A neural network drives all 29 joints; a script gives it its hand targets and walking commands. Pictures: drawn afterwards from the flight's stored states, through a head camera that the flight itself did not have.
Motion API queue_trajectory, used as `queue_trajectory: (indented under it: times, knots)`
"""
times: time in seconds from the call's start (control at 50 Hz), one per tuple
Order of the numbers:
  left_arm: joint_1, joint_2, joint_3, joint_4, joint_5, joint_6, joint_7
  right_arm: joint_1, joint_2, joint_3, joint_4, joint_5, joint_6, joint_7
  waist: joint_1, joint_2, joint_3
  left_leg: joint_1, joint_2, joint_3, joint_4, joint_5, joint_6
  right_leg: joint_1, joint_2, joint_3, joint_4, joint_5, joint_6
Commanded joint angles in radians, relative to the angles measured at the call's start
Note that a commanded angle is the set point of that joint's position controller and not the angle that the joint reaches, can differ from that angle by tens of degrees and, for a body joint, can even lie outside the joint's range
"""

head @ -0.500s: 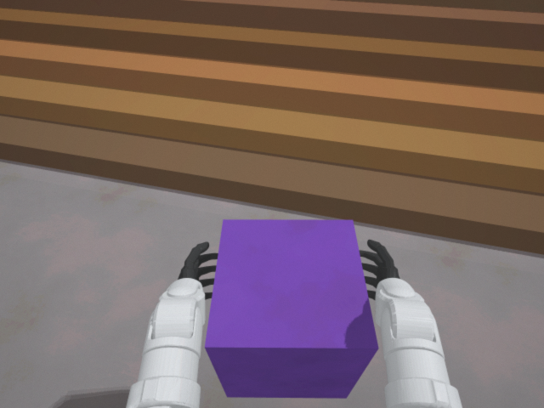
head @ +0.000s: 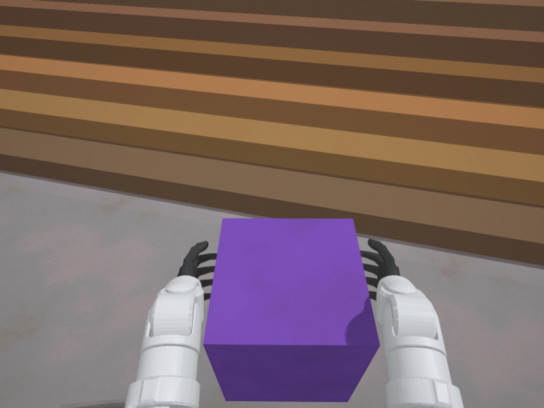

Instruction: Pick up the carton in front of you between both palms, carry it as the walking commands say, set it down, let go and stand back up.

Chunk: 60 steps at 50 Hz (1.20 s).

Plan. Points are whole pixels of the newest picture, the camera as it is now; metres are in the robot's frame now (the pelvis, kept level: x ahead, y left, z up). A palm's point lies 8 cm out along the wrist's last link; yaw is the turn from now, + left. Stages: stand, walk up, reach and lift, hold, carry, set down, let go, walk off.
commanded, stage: hold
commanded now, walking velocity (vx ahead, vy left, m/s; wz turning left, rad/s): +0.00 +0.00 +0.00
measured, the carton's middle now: (287, 313) +0.29 +0.00 -0.03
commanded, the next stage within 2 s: carry in 0.52 s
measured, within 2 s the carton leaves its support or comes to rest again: neither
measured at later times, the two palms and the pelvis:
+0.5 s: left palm (189, 285) +0.29 +0.15 +0.05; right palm (387, 285) +0.29 -0.15 +0.05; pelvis +0.00 +0.00 +0.00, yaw +0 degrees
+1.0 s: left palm (211, 218) +0.41 +0.13 +0.08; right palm (384, 221) +0.40 -0.17 +0.08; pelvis +0.14 -0.01 -0.01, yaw -4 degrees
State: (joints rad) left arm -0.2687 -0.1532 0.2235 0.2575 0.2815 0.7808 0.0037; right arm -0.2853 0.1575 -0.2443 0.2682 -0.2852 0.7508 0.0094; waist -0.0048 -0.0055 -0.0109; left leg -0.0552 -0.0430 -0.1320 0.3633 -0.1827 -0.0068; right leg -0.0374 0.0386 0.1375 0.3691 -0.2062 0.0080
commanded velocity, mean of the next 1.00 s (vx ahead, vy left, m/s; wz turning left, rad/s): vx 0.26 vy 0.00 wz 0.00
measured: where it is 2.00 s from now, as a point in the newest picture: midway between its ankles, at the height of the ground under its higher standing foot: (299, 305)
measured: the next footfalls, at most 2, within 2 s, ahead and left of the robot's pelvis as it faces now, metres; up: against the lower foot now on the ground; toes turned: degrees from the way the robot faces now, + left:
left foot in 0.92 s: +0.16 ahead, +0.09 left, +0.00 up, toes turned +6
right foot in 1.22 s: +0.40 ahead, -0.15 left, +0.00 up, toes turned -14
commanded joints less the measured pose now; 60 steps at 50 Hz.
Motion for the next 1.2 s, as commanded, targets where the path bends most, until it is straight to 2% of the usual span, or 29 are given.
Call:
queue_trajectory:
  times: [0.0,0.2,0.48,0.5,0.54,0.56,0.6,0.64,0.66,0.68,0.7,0.72,0.74,0.76,0.78,0.82,0.86,0.88,0.9,0.92,0.94,0.96,0.98,1.0,1.02,1.06,1.12,1.16,1.18]
  knots:
    - [-0.561,-0.923,-0.538,-0.054,-0.277,-0.049,-0.25,-0.49,0.94,0.53,0.008,0.259,-0.018,0.246,0.001,0.002,-0.174,0.053,-0.048,0.066,-0.045,0.075,-0.004,-0.037,0.045,-0.069,-0.062,0.094,0.009]
    - [-0.597,-0.938,-0.53,-0.02,-0.272,-0.054,-0.249,-0.528,0.936,0.514,0.042,0.246,-0.027,0.252,-0.001,0.008,-0.187,0.056,-0.042,0.066,-0.042,0.049,-0.006,-0.051,0.046,-0.074,-0.055,0.056,0.002]
    - [-0.546,-0.932,-0.53,-0.045,-0.274,-0.048,-0.243,-0.486,0.928,0.522,0.01,0.251,-0.023,0.248,0.002,0.004,-0.205,0.081,-0.046,0.063,-0.044,0.139,-0.01,-0.025,0.05,-0.07,-0.056,0.142,0.006]
    - [-0.554,-0.93,-0.541,-0.057,-0.266,-0.048,-0.244,-0.497,0.937,0.534,0.0,0.257,-0.019,0.245,0.007,0.035,-0.188,-0.038,0.117,0.032,0.027,-0.022,0.015,-0.155,-0.108,-0.025,0.035,0.001,-0.013]
    - [-0.568,-0.937,-0.565,-0.092,-0.295,-0.047,-0.242,-0.483,0.933,0.561,-0.031,0.276,-0.016,0.236,0.006,0.05,-0.189,-0.15,0.141,-0.038,-0.052,-0.468,0.04,-0.224,-0.082,-0.018,0.032,-0.374,-0.021]
    - [-0.587,-0.935,-0.592,-0.123,-0.316,-0.043,-0.239,-0.492,0.93,0.585,-0.068,0.29,-0.012,0.229,0.005,0.06,-0.17,-0.172,0.149,-0.063,-0.072,-0.577,0.055,-0.277,-0.063,-0.038,0.059,-0.447,-0.019]
    - [-0.6,-0.932,-0.653,-0.185,-0.364,-0.024,-0.231,-0.484,0.922,0.63,-0.135,0.319,0.008,0.211,0.001,0.121,-0.209,-0.137,0.21,-0.123,-0.102,-0.509,0.082,-0.309,-0.031,-0.133,0.196,-0.263,-0.003]
    - [-0.588,-0.927,-0.717,-0.246,-0.411,0.013,-0.223,-0.453,0.905,0.679,-0.204,0.348,0.047,0.19,0.0,0.154,-0.27,-0.118,0.24,-0.113,-0.088,-0.44,0.106,-0.29,-0.024,-0.192,0.166,-0.192,-0.003]
    - [-0.582,-0.919,-0.742,-0.277,-0.433,0.037,-0.218,-0.452,0.894,0.706,-0.246,0.367,0.074,0.181,0.002,0.136,-0.284,-0.161,0.219,-0.067,-0.066,-0.454,0.102,-0.23,-0.024,-0.201,0.105,-0.205,-0.009]
    - [-0.584,-0.907,-0.76,-0.31,-0.453,0.064,-0.213,-0.463,0.88,0.736,-0.289,0.387,0.103,0.174,0.004,0.086,-0.278,-0.237,0.183,0.0,-0.002,-0.46,0.084,-0.157,-0.052,-0.162,0.033,-0.247,-0.02]
    - [-0.575,-0.886,-0.771,-0.334,-0.465,0.092,-0.205,-0.474,0.869,0.767,-0.327,0.41,0.134,0.168,0.009,-0.057,-0.255,-0.351,0.116,0.107,0.157,-0.413,0.043,-0.088,-0.157,0.0,-0.066,-0.359,-0.052]
    - [-0.541,-0.86,-0.77,-0.341,-0.47,0.122,-0.194,-0.497,0.854,0.788,-0.354,0.431,0.166,0.165,0.024,-0.248,-0.23,-0.52,0.057,0.212,0.374,-0.323,0.001,0.009,-0.296,0.228,-0.171,-0.431,-0.111]
    - [-0.518,-0.833,-0.768,-0.355,-0.469,0.154,-0.181,-0.519,0.845,0.805,-0.376,0.46,0.199,0.164,0.028,-0.284,-0.171,-0.651,0.056,0.222,0.377,-0.332,-0.004,0.058,-0.369,0.34,-0.19,-0.32,-0.171]
    - [-0.507,-0.815,-0.774,-0.392,-0.473,0.184,-0.168,-0.528,0.849,0.832,-0.395,0.497,0.228,0.166,0.034,-0.222,-0.162,-0.66,0.08,0.203,0.363,-0.347,0.004,0.071,-0.374,0.319,-0.165,-0.157,-0.197]
    - [-0.496,-0.807,-0.783,-0.434,-0.481,0.212,-0.157,-0.51,0.851,0.847,-0.407,0.528,0.253,0.166,0.038,-0.164,-0.201,-0.633,0.078,0.211,0.318,-0.331,0.006,0.094,-0.363,0.254,-0.136,-0.043,-0.194]
    - [-0.485,-0.815,-0.806,-0.519,-0.514,0.257,-0.144,-0.461,0.861,0.863,-0.44,0.574,0.295,0.163,0.038,-0.139,-0.289,-0.515,0.042,0.266,0.217,-0.226,0.004,0.107,-0.308,0.108,-0.078,0.081,-0.159]
    - [-0.446,-0.822,-0.826,-0.576,-0.539,0.3,-0.141,-0.386,0.872,0.867,-0.476,0.584,0.332,0.153,0.017,-0.142,-0.336,-0.282,0.009,0.331,0.047,-0.082,0.002,0.004,-0.237,-0.046,0.005,0.068,-0.118]
    - [-0.405,-0.828,-0.832,-0.591,-0.544,0.32,-0.143,-0.355,0.87,0.861,-0.495,0.581,0.35,0.149,0.009,-0.114,-0.358,-0.073,0.019,0.327,-0.003,-0.021,0.007,-0.132,-0.206,-0.11,0.064,0.018,-0.095]
    - [-0.38,-0.829,-0.837,-0.602,-0.548,0.34,-0.148,-0.315,0.865,0.852,-0.512,0.572,0.369,0.146,-0.004,-0.042,-0.389,0.16,0.099,0.229,-0.022,-0.048,0.03,-0.312,-0.175,-0.168,0.182,-0.023,-0.064]
    - [-0.394,-0.824,-0.844,-0.633,-0.56,0.363,-0.157,-0.269,0.842,0.836,-0.523,0.545,0.382,0.142,-0.024,0.177,-0.404,0.312,0.328,-0.108,-0.106,-0.218,0.117,-0.538,-0.109,-0.261,0.431,-0.149,-0.014]
    - [-0.422,-0.831,-0.856,-0.656,-0.584,0.385,-0.169,-0.268,0.826,0.821,-0.532,0.52,0.391,0.134,-0.019,0.307,-0.334,0.35,0.465,-0.349,-0.129,-0.107,0.238,-0.758,-0.058,-0.262,0.539,-0.311,-0.004]
    - [-0.443,-0.851,-0.856,-0.653,-0.597,0.397,-0.18,-0.283,0.836,0.821,-0.566,0.51,0.404,0.13,-0.022,0.225,-0.287,0.325,0.498,-0.351,-0.102,0.01,0.287,-0.826,-0.108,-0.2,0.605,-0.365,-0.024]
    - [-0.427,-0.844,-0.841,-0.649,-0.602,0.404,-0.185,-0.288,0.882,0.827,-0.583,0.525,0.418,0.129,-0.026,0.139,-0.277,0.296,0.483,-0.289,-0.1,0.091,0.274,-0.828,-0.13,-0.19,0.645,-0.368,-0.031]
    - [-0.412,-0.856,-0.842,-0.659,-0.61,0.408,-0.189,-0.295,0.894,0.83,-0.619,0.535,0.424,0.13,-0.027,0.083,-0.286,0.278,0.467,-0.228,-0.123,0.05,0.246,-0.819,-0.146,-0.185,0.598,-0.333,-0.031]
    - [-0.432,-0.863,-0.846,-0.673,-0.619,0.412,-0.188,-0.338,0.893,0.839,-0.656,0.552,0.43,0.13,-0.028,0.067,-0.274,0.24,0.442,-0.153,-0.151,0.024,0.21,-0.787,-0.153,-0.192,0.52,-0.288,-0.023]
    - [-0.419,-0.868,-0.84,-0.681,-0.617,0.419,-0.176,-0.369,0.876,0.854,-0.69,0.583,0.447,0.133,-0.02,0.109,-0.27,0.152,0.355,0.013,-0.163,0.051,0.154,-0.658,-0.122,-0.244,0.374,-0.163,-0.01]
    - [-0.368,-0.836,-0.817,-0.679,-0.583,0.433,-0.152,-0.338,0.84,0.856,-0.678,0.602,0.471,0.145,-0.017,0.162,-0.258,0.038,0.294,0.161,-0.138,0.09,0.115,-0.467,-0.07,-0.335,0.212,-0.017,-0.008]
    - [-0.342,-0.819,-0.801,-0.668,-0.565,0.443,-0.143,-0.333,0.819,0.852,-0.666,0.606,0.484,0.15,-0.002,0.143,-0.26,-0.073,0.27,0.237,-0.05,0.098,0.081,-0.253,-0.041,-0.396,0.119,0.093,-0.013]
    - [-0.335,-0.811,-0.792,-0.658,-0.559,0.448,-0.141,-0.331,0.81,0.85,-0.662,0.606,0.491,0.152,0.005,0.115,-0.284,-0.14,0.245,0.284,0.052,0.151,0.058,-0.107,-0.019,-0.428,0.106,0.07,-0.021]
